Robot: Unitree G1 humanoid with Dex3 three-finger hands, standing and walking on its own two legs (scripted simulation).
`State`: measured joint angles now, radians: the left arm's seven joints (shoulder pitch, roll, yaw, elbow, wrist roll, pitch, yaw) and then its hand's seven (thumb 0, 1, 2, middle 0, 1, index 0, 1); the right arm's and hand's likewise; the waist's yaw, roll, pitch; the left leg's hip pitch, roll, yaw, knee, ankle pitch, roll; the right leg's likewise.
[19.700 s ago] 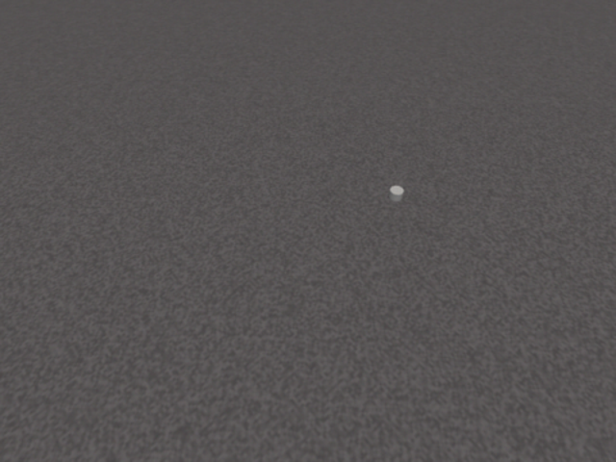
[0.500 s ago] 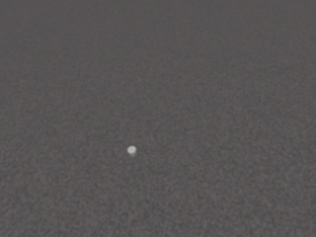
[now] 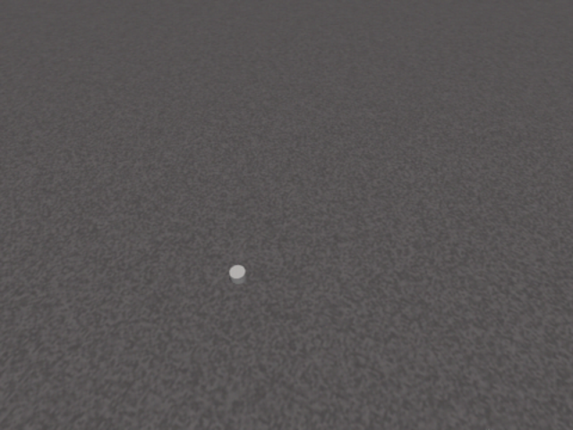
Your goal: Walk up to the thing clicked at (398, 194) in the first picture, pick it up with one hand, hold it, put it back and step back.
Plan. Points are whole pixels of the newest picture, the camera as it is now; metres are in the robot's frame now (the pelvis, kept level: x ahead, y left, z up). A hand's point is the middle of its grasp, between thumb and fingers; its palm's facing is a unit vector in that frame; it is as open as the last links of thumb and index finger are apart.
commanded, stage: walk up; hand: left
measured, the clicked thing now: (237, 274) +0.81 +0.22 -0.75
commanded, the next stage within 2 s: stand in 0.26 s
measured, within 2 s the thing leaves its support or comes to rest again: neither
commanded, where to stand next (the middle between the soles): +0.40 +0.01 m, yaw -5 degrees
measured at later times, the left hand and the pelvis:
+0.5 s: hand out of the picture +0.07 +0.25 -0.15, palm faces +0.00 -0.94 -0.34, open 7.4 cm; pelvis -0.01 -0.01 +0.01, yaw +0 degrees
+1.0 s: hand out of the picture +0.03 +0.24 -0.14, palm faces -0.02 -0.94 -0.35, open 7.4 cm; pelvis -0.03 -0.02 +0.01, yaw +0 degrees
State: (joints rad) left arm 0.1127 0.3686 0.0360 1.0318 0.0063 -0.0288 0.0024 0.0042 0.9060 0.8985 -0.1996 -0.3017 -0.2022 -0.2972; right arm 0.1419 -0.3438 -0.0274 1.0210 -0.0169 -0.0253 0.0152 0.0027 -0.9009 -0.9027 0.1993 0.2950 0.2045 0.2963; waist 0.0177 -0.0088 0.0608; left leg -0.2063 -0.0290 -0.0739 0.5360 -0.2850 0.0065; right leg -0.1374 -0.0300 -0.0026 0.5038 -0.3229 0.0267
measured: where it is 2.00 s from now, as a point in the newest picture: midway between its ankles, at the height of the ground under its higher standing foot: outside the picture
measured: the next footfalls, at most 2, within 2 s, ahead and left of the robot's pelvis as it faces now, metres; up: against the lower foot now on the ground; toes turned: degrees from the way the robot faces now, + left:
left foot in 1.52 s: +0.12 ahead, +0.15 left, +0.00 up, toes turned +3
right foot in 1.92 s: +0.35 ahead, -0.14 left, +0.00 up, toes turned -6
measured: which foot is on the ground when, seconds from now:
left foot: down 0.00-1.00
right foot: down 0.00-1.00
